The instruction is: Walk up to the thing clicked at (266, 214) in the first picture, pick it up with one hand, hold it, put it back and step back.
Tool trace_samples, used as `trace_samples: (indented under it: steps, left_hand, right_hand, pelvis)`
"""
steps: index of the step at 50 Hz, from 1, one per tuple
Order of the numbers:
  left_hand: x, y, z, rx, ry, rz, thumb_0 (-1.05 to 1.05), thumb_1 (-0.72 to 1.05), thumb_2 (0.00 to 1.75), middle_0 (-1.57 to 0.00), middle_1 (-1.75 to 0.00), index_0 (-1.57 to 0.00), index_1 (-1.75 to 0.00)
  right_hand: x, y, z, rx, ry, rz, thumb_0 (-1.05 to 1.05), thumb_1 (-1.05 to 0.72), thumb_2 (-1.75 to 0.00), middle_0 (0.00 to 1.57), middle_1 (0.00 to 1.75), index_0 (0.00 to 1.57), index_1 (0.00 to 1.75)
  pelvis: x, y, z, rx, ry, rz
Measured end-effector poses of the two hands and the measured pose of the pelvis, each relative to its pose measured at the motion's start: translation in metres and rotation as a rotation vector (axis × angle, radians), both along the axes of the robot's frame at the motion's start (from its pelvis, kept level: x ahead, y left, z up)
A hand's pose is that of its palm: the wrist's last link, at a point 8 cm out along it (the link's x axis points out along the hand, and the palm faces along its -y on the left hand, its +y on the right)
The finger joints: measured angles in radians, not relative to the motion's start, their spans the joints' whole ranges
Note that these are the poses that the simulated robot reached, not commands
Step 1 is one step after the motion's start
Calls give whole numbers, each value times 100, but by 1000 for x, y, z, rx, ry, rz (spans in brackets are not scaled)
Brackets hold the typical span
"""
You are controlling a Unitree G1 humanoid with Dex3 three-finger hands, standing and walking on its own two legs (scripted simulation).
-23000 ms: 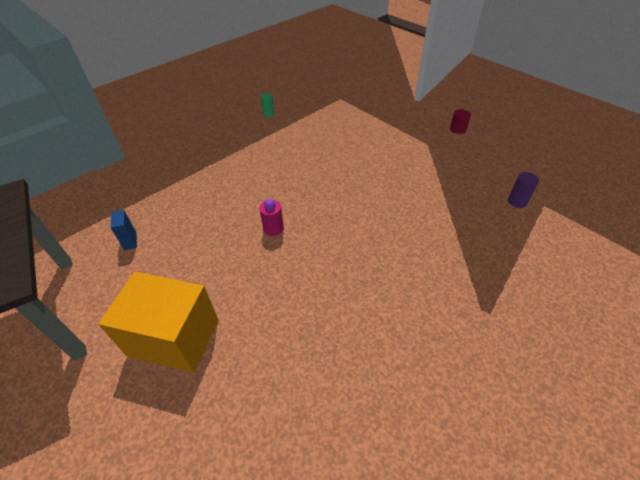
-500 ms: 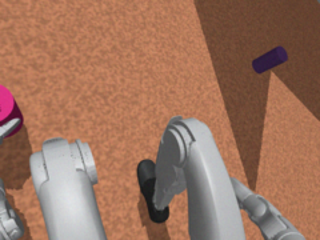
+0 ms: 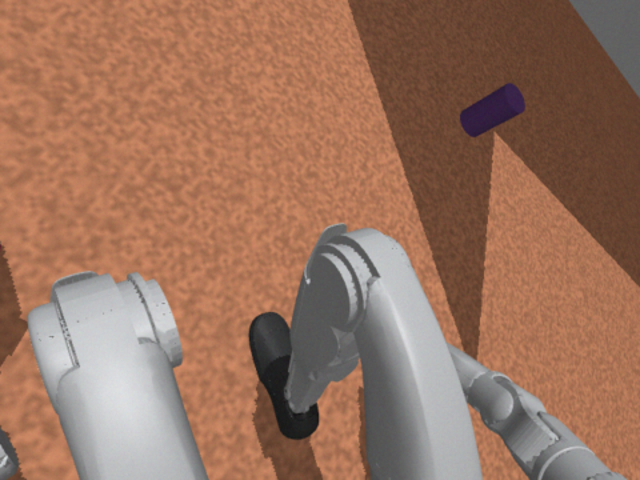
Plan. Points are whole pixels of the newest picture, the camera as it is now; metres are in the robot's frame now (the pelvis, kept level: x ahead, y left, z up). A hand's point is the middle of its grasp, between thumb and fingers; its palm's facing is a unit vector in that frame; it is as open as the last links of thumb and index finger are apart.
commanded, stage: lower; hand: left
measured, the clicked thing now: out of the picture +0.41 +0.30 -0.18
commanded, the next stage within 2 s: loosen in 0.32 s
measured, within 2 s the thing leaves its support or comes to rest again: rests again in 0.16 s
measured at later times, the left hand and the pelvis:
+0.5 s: hand out of the picture +0.40 +0.30 -0.17, palm faces +0.43 -0.90 +0.00, open 11.8 cm; pelvis +0.00 +0.00 +0.00, yaw -1 degrees
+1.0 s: hand out of the picture +0.40 +0.30 -0.17, palm faces +0.44 -0.90 +0.01, open 15.3 cm; pelvis -0.01 +0.00 +0.00, yaw -2 degrees
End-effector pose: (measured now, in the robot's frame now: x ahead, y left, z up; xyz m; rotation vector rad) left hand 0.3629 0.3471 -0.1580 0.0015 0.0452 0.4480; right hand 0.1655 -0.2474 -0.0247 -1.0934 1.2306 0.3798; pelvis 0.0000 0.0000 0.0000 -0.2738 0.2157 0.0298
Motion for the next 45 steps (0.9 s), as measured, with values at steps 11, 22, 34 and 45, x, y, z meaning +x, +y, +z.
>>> trace_samples:
  steps: [11, 22, 34, 45]
  left_hand:
    - [-3, -7, -12, -23, 12, 4, 0, -60, 105, -62, -95, -63, -97]
    - [-3, -7, -15, -11, -9, -4, 0, -60, 105, -62, -95, -63, -96]
    - [-5, -6, -13, -11, -22, 8, -2, -51, 80, -68, -79, -70, -80]
    - [-3, -5, -9, -3, -24, -8, -1, -57, 37, -56, -48, -56, -49]
  right_hand:
    - [0, 3, 4, -15, 14, 24, 0, -92, -90, 20, 30, 21, 30]
    - [2, 7, 8, -35, 7, 49, 0, -91, -90, 20, 30, 21, 30]
    - [-3, 8, 11, -36, 5, 57, 0, -92, -90, 20, 30, 21, 30]
    - [-8, 9, 12, -28, 6, 52, 0, -92, -90, 20, 30, 21, 30]
  pelvis:
    - [0, 2, 0, -14, -10, -7]
    - [-2, 3, -1, -24, -31, -14]
    - [-5, 3, -2, -27, -49, -19]
    - [-6, 4, -1, -29, -51, -24]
